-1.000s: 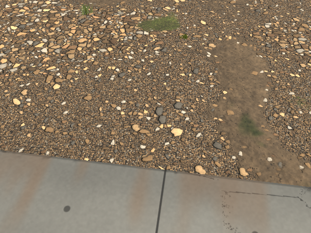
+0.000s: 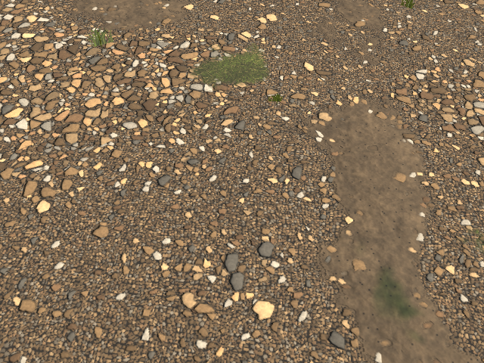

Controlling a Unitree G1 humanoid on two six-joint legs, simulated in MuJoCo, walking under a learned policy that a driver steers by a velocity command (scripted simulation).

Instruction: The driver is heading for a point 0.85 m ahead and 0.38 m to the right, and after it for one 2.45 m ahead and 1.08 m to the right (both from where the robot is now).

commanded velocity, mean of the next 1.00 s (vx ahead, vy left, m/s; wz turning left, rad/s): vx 0.50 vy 0.00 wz -0.42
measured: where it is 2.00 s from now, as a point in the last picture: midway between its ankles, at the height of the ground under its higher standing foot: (308, 252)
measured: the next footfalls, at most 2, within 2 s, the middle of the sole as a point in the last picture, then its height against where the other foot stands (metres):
right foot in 0.16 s outside the picture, level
left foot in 0.82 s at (207, 328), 0.19 m lower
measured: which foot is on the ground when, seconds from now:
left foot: down 0.00-0.16, up 0.18-0.80, down 0.82-1.00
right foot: up 0.00-0.14, down 0.16-0.82, up 0.84-1.00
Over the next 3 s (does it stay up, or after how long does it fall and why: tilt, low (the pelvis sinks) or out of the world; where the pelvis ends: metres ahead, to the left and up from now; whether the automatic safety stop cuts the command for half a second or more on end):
stays up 1.33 -0.58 -0.19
